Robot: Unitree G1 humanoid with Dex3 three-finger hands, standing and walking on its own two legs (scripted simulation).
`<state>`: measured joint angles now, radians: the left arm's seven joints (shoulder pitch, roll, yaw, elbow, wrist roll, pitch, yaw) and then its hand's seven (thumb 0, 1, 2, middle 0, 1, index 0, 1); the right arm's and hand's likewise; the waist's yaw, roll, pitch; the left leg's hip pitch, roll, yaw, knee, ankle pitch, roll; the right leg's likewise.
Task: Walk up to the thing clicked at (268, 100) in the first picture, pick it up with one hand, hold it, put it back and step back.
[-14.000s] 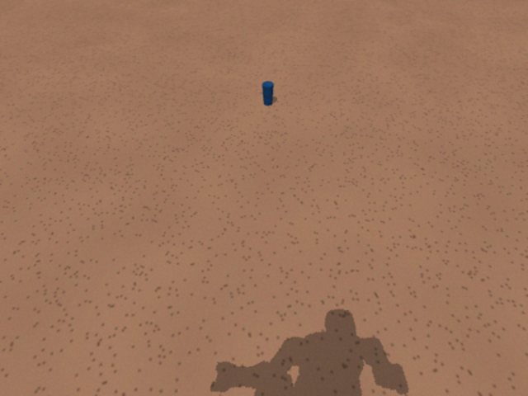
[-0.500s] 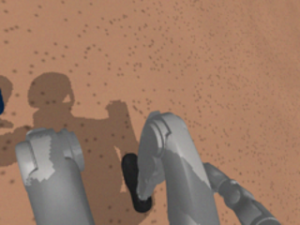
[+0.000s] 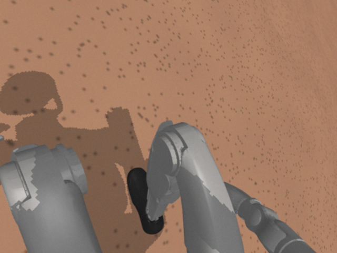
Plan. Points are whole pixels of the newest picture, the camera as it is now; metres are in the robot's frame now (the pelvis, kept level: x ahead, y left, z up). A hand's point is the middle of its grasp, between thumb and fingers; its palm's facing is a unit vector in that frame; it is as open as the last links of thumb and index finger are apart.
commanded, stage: close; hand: left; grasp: from the side
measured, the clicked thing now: out of the picture +0.42 +0.31 -0.21
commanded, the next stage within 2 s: settle in 0.52 s
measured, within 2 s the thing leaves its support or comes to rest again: leaves its support in 0.80 s
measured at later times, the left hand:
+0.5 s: hand out of the picture +0.43 +0.30 -0.18, palm faces +0.40 -0.92 +0.01, open 10.0 cm
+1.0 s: hand out of the picture +0.43 +0.31 -0.15, palm faces +0.42 -0.91 +0.02, open 10.2 cm
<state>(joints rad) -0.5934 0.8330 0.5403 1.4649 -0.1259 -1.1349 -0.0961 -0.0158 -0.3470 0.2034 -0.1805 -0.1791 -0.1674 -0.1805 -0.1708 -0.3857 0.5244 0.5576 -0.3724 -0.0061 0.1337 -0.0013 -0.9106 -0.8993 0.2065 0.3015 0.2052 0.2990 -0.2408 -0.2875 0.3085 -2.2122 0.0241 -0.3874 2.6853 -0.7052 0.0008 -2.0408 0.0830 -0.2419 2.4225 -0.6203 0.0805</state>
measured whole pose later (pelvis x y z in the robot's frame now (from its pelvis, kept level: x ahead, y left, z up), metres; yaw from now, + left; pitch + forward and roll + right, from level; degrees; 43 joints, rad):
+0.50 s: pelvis +0.00 +0.00 +0.00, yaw -1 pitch +10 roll -19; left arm -0.65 0.87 0.52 1.49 -0.09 -1.12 -0.01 -0.01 0.00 0.64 -0.67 -0.77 -0.59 -0.73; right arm -0.19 -0.37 0.55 0.54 -0.38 0.03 0.14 0.00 -0.88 -0.89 0.21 0.30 0.20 0.30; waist -0.26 -0.30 0.32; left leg -2.21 0.03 -0.40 2.68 -0.71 0.00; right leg -2.04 0.09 -0.26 2.40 -0.61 0.08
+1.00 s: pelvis +0.00 +0.00 +0.01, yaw -1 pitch +12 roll -18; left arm -0.64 0.84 0.53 1.34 -0.09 -1.05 -0.01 0.02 -0.30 0.97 -0.74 -1.04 -0.65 -1.00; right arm -0.15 -0.37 0.51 0.55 -0.36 0.05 0.14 0.00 -0.91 -0.90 0.21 0.30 0.20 0.30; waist -0.24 -0.27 0.29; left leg -2.21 0.03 -0.39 2.66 -0.71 0.00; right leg -2.05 0.08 -0.25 2.40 -0.62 0.08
